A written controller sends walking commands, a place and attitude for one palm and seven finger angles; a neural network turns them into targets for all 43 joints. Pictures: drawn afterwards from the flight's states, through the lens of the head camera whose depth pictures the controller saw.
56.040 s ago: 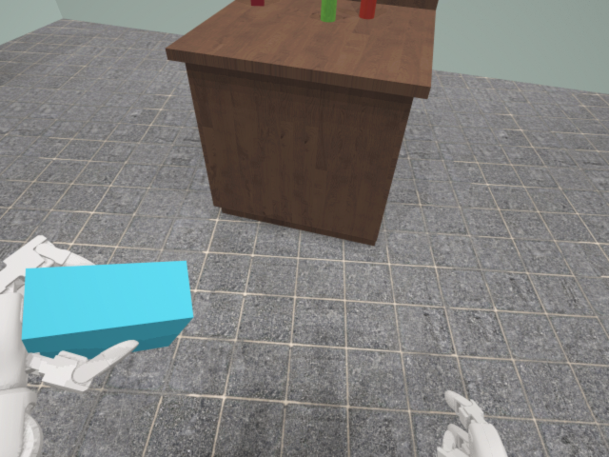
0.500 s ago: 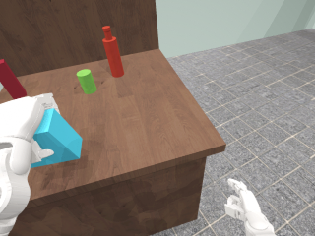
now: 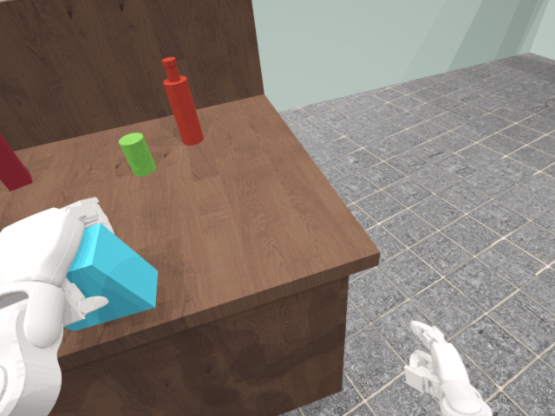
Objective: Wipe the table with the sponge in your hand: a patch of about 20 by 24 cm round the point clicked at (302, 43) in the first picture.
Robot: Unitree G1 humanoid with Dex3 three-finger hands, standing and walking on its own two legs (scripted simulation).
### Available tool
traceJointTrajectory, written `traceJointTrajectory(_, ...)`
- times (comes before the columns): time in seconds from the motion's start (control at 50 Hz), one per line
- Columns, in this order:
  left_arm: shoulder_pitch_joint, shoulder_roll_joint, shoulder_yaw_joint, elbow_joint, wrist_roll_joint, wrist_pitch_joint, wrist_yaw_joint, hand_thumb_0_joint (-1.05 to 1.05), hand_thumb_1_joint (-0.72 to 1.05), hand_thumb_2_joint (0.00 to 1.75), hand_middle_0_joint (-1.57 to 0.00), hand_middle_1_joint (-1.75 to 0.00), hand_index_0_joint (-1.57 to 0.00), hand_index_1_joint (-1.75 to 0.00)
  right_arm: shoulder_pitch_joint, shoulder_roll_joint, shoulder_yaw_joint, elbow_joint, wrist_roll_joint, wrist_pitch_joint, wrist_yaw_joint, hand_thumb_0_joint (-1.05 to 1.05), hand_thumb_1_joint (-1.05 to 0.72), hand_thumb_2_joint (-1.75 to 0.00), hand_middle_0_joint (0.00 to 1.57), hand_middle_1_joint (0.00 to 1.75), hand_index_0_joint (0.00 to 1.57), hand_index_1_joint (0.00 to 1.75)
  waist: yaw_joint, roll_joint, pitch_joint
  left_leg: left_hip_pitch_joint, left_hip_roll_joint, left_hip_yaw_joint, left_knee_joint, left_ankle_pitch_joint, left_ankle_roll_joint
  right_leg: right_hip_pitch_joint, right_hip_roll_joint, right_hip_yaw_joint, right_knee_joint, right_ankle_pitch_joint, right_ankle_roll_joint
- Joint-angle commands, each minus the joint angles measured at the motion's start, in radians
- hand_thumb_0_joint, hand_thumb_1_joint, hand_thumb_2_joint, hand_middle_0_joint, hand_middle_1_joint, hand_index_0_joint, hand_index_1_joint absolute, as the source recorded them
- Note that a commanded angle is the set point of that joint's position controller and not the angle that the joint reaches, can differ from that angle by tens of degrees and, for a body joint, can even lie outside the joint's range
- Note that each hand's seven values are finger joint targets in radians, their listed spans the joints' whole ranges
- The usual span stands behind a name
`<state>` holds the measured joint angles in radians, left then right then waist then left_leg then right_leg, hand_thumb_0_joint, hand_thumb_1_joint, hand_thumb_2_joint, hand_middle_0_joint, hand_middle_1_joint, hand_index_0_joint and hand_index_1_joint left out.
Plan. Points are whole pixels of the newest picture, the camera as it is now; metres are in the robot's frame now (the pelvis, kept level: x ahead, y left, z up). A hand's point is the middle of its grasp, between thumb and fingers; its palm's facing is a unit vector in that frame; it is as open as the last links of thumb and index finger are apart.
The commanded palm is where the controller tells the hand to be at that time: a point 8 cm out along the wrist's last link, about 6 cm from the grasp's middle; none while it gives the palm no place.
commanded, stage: bring the sponge back beside the body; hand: left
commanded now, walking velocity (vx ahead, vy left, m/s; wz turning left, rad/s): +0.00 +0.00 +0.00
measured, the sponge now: (97, 288) +0.21 +0.29 +0.13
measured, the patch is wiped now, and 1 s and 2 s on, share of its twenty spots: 1.00 1.00 1.00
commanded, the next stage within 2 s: step back with the hand held close in 0.30 s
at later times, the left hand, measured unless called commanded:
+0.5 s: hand (101, 259) +0.22 +0.26 +0.18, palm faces +0.32 -0.59 -0.75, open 9.8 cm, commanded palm +0.15 +0.29 +0.24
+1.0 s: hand (91, 274) +0.18 +0.24 +0.20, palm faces +0.37 -0.83 -0.42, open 9.9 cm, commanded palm +0.11 +0.30 +0.24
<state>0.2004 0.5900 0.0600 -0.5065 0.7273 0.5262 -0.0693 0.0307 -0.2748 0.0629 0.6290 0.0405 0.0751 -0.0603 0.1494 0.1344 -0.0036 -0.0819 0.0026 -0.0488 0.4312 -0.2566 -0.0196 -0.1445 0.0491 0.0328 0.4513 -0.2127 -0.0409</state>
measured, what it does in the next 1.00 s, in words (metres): shifts its weight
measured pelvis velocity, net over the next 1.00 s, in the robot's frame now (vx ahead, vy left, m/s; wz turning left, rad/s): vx -0.05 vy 0.02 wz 0.02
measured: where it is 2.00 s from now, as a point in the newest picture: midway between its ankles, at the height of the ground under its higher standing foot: outside the picture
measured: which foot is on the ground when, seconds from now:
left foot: down 0.00-1.00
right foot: down 0.00-1.00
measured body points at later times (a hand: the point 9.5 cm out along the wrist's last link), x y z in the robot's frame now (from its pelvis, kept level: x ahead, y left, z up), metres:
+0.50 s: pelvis +0.00 +0.01 +0.00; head -0.02 -0.03 +0.45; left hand +0.19 +0.29 +0.22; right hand +0.25 -0.18 -0.06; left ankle -0.01 +0.14 -0.74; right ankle +0.03 -0.09 -0.74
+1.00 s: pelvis -0.05 +0.02 -0.02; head -0.04 +0.01 +0.43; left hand +0.15 +0.28 +0.22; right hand +0.09 -0.23 -0.12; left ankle -0.05 +0.15 -0.72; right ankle +0.02 -0.09 -0.74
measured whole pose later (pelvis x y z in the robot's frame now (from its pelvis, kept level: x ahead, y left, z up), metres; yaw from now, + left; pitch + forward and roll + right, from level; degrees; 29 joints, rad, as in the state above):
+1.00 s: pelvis -0.05 +0.02 -0.02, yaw +1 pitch +2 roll +0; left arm 0.40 0.43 0.39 -0.61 -0.07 -0.11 0.12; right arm 0.21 -0.23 0.00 0.61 0.02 0.08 -0.06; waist -0.05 0.03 -0.03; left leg -0.40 0.01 -0.03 0.79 -0.38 0.01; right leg -0.42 0.02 -0.01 0.58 -0.19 -0.02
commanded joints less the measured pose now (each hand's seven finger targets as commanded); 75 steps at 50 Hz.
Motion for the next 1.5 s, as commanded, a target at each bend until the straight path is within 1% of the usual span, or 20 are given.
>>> traceJointTrajectory(0.0, -0.173, 0.218, 0.130, -0.180, 0.037, -0.003, 0.037, 0.00, 0.10, 1.30, -1.20, -1.60, -1.20, -1.60, -0.245, -0.083, -0.035, -0.194, -0.004, -0.061, -0.014, 0.00, -0.90, -0.90, 0.20, 0.30, 0.20, 0.30, 0.007, -0.108, -0.109, -0.076, -0.039, 0.011, -0.057, 0.152, 0.052, 0.086, -0.020, 0.071, -0.097, 0.036, -0.011)
traceJointTrajectory(0.38, -0.197, 0.223, 0.129, -0.190, 0.054, 0.022, 0.041, 0.00, 0.10, 1.30, -1.20, -1.60, -1.20, -1.60, -0.258, -0.080, -0.033, -0.185, -0.007, -0.057, -0.010, 0.00, -0.90, -0.90, 0.20, 0.30, 0.20, 0.30, 0.013, -0.059, -0.140, -0.062, -0.037, 0.007, -0.066, 0.200, 0.050, 0.117, -0.012, 0.063, -0.076, 0.093, -0.022)
traceJointTrajectory(0.4, -0.200, 0.119, 0.032, -0.099, 0.057, 0.033, 0.034, 0.00, 0.10, 1.30, -1.20, -1.60, -1.20, -1.60, -0.253, -0.078, -0.025, -0.178, -0.003, -0.054, -0.013, 0.00, -0.90, -0.90, 0.20, 0.30, 0.20, 0.30, -0.010, -0.099, -0.076, -0.079, -0.034, 0.012, -0.075, 0.176, 0.048, 0.081, -0.013, 0.044, -0.092, 0.067, -0.017)
traceJointTrajectory(0.42, -0.367, 0.056, 0.356, -0.355, -0.757, -0.244, 0.104, 0.00, 0.10, 1.30, -1.20, -1.60, -1.20, -1.60, -0.078, -0.055, -0.058, -0.376, 0.016, -0.056, 0.002, 0.00, -0.90, -0.90, 0.20, 0.30, 0.20, 0.30, -0.130, -0.229, 0.047, -0.077, -0.014, 0.000, 0.058, -0.004, 0.070, -0.187, -0.045, 0.150, -0.186, 0.094, 0.005)
traceJointTrajectory(0.44, -0.270, 0.165, 0.389, -0.208, -0.743, -0.347, 0.135, 0.00, 0.10, 1.30, -1.20, -1.60, -1.20, -1.60, -0.041, -0.055, -0.016, -0.286, -0.018, -0.066, -0.001, 0.00, -0.90, -0.90, 0.20, 0.30, 0.20, 0.30, -0.112, -0.306, -0.014, -0.041, -0.030, 0.001, 0.089, -0.039, 0.075, -0.211, -0.072, 0.163, -0.187, 0.032, -0.008)
traceJointTrajectory(0.48, -0.107, 0.121, 0.427, -0.211, -0.781, -0.432, 0.162, 0.00, 0.10, 1.30, -1.20, -1.60, -1.20, -1.60, 0.019, -0.053, -0.047, -0.266, -0.010, -0.040, -0.005, 0.00, -0.90, -0.90, 0.20, 0.30, 0.20, 0.30, -0.116, -0.340, -0.089, -0.033, -0.006, -0.011, 0.127, -0.004, 0.065, -0.204, -0.157, 0.148, -0.166, 0.066, -0.018)
traceJointTrajectory(0.52, -0.073, 0.117, 0.452, -0.339, -0.801, -0.511, 0.187, 0.00, 0.10, 1.30, -1.20, -1.60, -1.20, -1.60, 0.020, -0.057, -0.056, -0.246, -0.016, -0.029, -0.015, 0.00, -0.90, -0.90, 0.20, 0.30, 0.20, 0.30, -0.133, -0.198, -0.191, -0.016, 0.032, -0.014, 0.115, 0.111, 0.051, -0.142, -0.215, 0.142, -0.083, 0.226, -0.025)
traceJointTrajectory(0.58, 0.084, 0.089, 0.502, -0.429, -0.819, -0.598, 0.221, 0.00, 0.10, 1.30, -1.20, -1.60, -1.20, -1.60, 0.013, -0.069, -0.070, -0.259, -0.027, -0.030, -0.019, 0.00, -0.90, -0.90, 0.20, 0.30, 0.20, 0.30, -0.121, 0.096, -0.271, -0.078, 0.118, -0.096, 0.026, 0.378, 0.059, -0.038, -0.132, 0.046, 0.092, 0.343, 0.017)
traceJointTrajectory(0.64, 0.154, 0.078, 0.529, -0.422, -0.819, -0.634, 0.227, 0.00, 0.10, 1.30, -1.20, -1.60, -1.20, -1.60, 0.012, -0.066, -0.080, -0.243, -0.032, -0.033, -0.010, 0.00, -0.90, -0.90, 0.20, 0.30, 0.20, 0.30, -0.122, 0.119, -0.262, -0.092, 0.164, -0.135, 0.006, 0.578, 0.068, -0.082, -0.083, 0.007, 0.178, 0.130, 0.045)
traceJointTrajectory(0.78, 0.078, 0.006, 0.469, -0.217, -0.812, -0.660, 0.216, 0.00, 0.10, 1.30, -1.20, -1.60, -1.20, -1.60, 0.049, -0.077, -0.099, -0.203, -0.034, -0.058, -0.011, 0.00, -0.90, -0.90, 0.20, 0.30, 0.20, 0.30, -0.142, -0.050, -0.134, -0.268, 0.183, -0.122, 0.019, 0.404, 0.079, -0.089, -0.087, 0.029, 0.137, 0.074, 0.048)
traceJointTrajectory(0.88, 0.120, 0.038, 0.472, -0.235, -0.805, -0.685, 0.217, 0.00, 0.10, 1.30, -1.20, -1.60, -1.20, -1.60, 0.059, -0.041, -0.101, -0.180, -0.019, -0.053, -0.010, 0.00, -0.90, -0.90, 0.20, 0.30, 0.20, 0.30, -0.159, -0.338, -0.165, -0.264, 0.031, -0.008, 0.419, -0.127, 0.031, -0.219, -0.347, 0.256, -0.137, 0.211, -0.057)
traceJointTrajectory(0.96, 0.187, 0.083, 0.533, -0.394, -0.802, -0.720, 0.227, 0.00, 0.10, 1.30, -1.20, -1.60, -1.20, -1.60, 0.053, -0.025, -0.082, -0.209, -0.022, -0.067, -0.011, 0.00, -0.90, -0.90, 0.20, 0.30, 0.20, 0.30, -0.154, -0.190, -0.192, -0.251, 0.074, -0.018, 0.302, -0.114, 0.034, -0.219, -0.325, 0.178, -0.050, 0.196, -0.061)
traceJointTrajectory(1.04, 0.214, 0.082, 0.579, -0.444, -0.807, -0.753, 0.254, 0.00, 0.10, 1.30, -1.20, -1.60, -1.20, -1.60, 0.037, -0.084, -0.111, -0.227, -0.040, -0.092, -0.036, 0.00, -0.90, -0.90, 0.20, 0.30, 0.20, 0.30, -0.130, 0.129, -0.187, -0.355, 0.206, -0.176, -0.073, 0.007, 0.084, -0.122, -0.071, 0.002, 0.172, 0.059, 0.053)
traceJointTrajectory(1.1, 0.171, 0.034, 0.553, -0.419, -0.811, -0.749, 0.257, 0.00, 0.10, 1.30, -1.20, -1.60, -1.20, -1.60, 0.098, -0.065, -0.112, -0.214, -0.044, -0.125, -0.034, 0.00, -0.90, -0.90, 0.20, 0.30, 0.20, 0.30, -0.139, 0.096, -0.240, -0.337, 0.206, -0.112, -0.038, 0.257, 0.087, -0.105, -0.057, -0.024, 0.318, -0.020, 0.068)
traceJointTrajectory(1.2, -0.023, -0.056, 0.435, -0.184, -0.800, -0.711, 0.235, 0.00, 0.10, 1.30, -1.20, -1.60, -1.20, -1.60, 0.089, -0.064, -0.107, -0.158, -0.038, -0.161, -0.024, 0.00, -0.90, -0.90, 0.20, 0.30, 0.20, 0.30, -0.147, -0.001, -0.092, -0.324, 0.221, -0.084, 0.043, 0.312, 0.091, -0.189, -0.067, 0.019, 0.205, -0.032, 0.062)
traceJointTrajectory(1.24, -0.101, -0.039, 0.402, -0.158, -0.790, -0.697, 0.226, 0.00, 0.10, 1.30, -1.20, -1.60, -1.20, -1.60, 0.053, -0.056, -0.110, -0.156, -0.032, -0.149, -0.024, 0.00, -0.90, -0.90, 0.20, 0.30, 0.20, 0.30, -0.148, -0.208, -0.103, -0.317, 0.116, -0.031, 0.228, 0.152, 0.036, -0.217, -0.188, 0.209, 0.003, 0.339, 0.007)
traceJointTrajectory(1.28, -0.085, -0.033, 0.375, -0.184, -0.784, -0.681, 0.215, 0.00, 0.10, 1.30, -1.20, -1.60, -1.20, -1.60, 0.044, -0.032, -0.116, -0.174, -0.025, -0.129, -0.014, 0.00, -0.90, -0.90, 0.20, 0.30, 0.20, 0.30, -0.138, -0.401, -0.148, -0.325, 0.012, 0.010, 0.544, -0.204, 0.017, -0.238, -0.378, 0.362, -0.160, 0.368, -0.054)
traceJointTrajectory(1.38, 0.101, 0.037, 0.473, -0.365, -0.790, -0.706, 0.207, 0.00, 0.10, 1.30, -1.20, -1.60, -1.20, -1.60, 0.014, -0.005, -0.082, -0.219, -0.030, -0.083, 0.001, 0.00, -0.90, -0.90, 0.20, 0.30, 0.20, 0.30, -0.131, -0.267, -0.166, -0.324, 0.051, 0.012, 0.531, -0.189, 0.018, -0.235, -0.332, 0.206, -0.110, 0.221, -0.080)
traceJointTrajectory(1.46, 0.176, 0.051, 0.520, -0.455, -0.806, -0.733, 0.231, 0.00, 0.10, 1.30, -1.20, -1.60, -1.20, -1.60, 0.066, -0.019, -0.085, -0.206, -0.042, -0.068, -0.009, 0.00, -0.90, -0.90, 0.20, 0.30, 0.20, 0.30, -0.148, -0.146, -0.230, -0.214, 0.039, 0.056, 0.128, -0.120, 0.018, -0.199, -0.265, 0.181, -0.070, 0.097, -0.036)
traceJointTrajectory(1.48, 0.156, 0.044, 0.513, -0.477, -0.813, -0.738, 0.233, 0.00, 0.10, 1.30, -1.20, -1.60, -1.20, -1.60, 0.074, -0.049, -0.097, -0.201, -0.049, -0.069, -0.012, 0.00, -0.90, -0.90, 0.20, 0.30, 0.20, 0.30, -0.157, -0.085, -0.218, -0.244, 0.087, -0.026, -0.021, -0.153, 0.045, -0.202, -0.202, 0.145, -0.012, 0.001, 0.005)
